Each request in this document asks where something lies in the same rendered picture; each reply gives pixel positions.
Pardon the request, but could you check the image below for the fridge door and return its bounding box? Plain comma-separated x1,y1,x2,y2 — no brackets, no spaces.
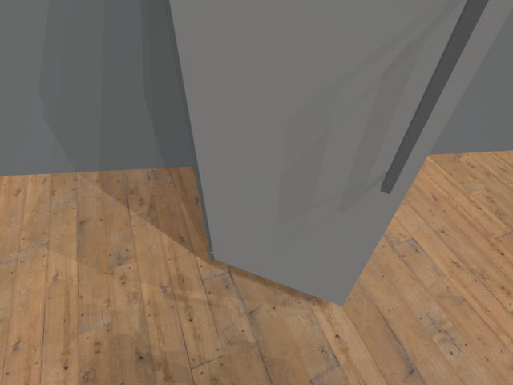
169,0,513,306

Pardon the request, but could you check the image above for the handle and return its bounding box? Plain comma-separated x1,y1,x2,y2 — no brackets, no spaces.
381,0,489,194

